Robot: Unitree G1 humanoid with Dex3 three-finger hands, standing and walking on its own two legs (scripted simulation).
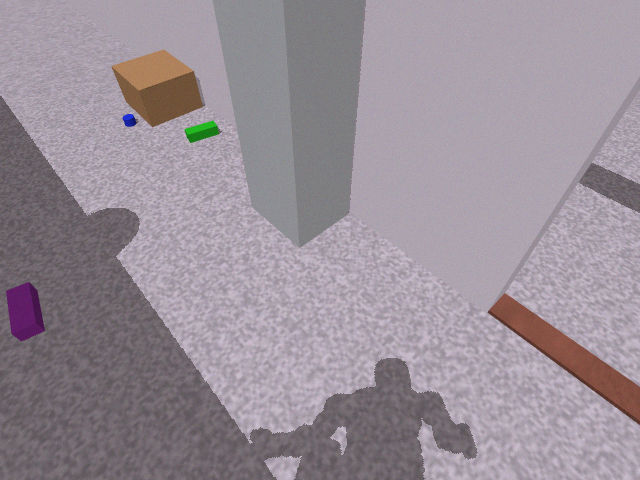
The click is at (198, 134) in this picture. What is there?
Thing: lying carton
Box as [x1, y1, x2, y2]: [185, 121, 218, 142]
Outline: 215,123 213,121 210,121 185,129 189,141 191,142 217,134 218,131
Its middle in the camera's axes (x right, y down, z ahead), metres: -0.65 -0.56 +2.11
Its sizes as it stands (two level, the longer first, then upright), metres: 0.163 0.060 0.053
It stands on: the floor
